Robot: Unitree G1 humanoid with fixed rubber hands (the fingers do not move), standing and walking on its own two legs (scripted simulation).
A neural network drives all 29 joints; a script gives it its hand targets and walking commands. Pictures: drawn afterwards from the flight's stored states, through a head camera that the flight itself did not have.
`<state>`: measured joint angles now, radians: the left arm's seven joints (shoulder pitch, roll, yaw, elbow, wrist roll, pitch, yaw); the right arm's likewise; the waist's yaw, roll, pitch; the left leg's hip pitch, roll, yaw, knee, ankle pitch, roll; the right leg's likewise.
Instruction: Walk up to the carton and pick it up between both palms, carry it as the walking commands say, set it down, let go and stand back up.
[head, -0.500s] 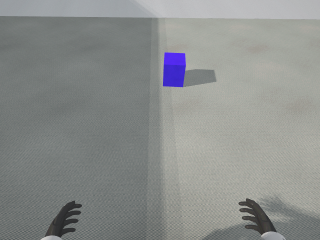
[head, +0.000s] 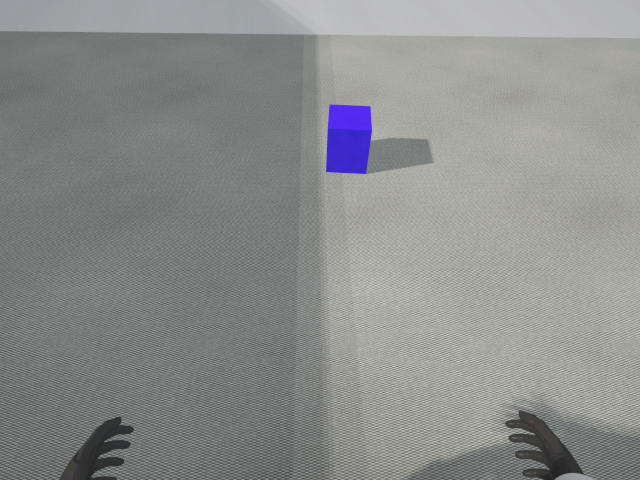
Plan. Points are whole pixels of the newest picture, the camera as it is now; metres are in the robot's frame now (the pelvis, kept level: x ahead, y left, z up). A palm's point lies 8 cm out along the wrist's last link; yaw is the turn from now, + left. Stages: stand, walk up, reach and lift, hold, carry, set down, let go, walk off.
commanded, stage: stand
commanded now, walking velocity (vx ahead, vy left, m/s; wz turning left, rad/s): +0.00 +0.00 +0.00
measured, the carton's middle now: (347, 139) +1.66 -0.17 -0.63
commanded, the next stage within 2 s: walk up in 1.38 s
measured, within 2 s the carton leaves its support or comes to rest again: neither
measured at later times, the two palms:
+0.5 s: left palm out of the picture +0.12 +0.30 -0.07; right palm out of the picture +0.12 -0.31 -0.07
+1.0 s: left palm out of the picture +0.10 +0.31 -0.08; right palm out of the picture +0.10 -0.31 -0.08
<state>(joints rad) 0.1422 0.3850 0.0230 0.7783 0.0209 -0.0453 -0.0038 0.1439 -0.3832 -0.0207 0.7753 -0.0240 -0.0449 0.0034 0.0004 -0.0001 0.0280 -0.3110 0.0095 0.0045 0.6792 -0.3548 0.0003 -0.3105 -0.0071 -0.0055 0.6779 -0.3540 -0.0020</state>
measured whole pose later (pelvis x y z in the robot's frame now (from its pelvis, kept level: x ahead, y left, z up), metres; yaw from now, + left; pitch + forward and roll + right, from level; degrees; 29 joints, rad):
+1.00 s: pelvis +0.00 +0.00 +0.03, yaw +0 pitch -2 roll +0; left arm 0.09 0.40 0.00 1.05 0.01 -0.03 0.00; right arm 0.09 -0.39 0.00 1.06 -0.01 -0.03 0.00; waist 0.00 0.00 0.04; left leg -0.14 0.01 0.01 0.36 -0.19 -0.01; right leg -0.14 -0.01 -0.01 0.36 -0.18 0.00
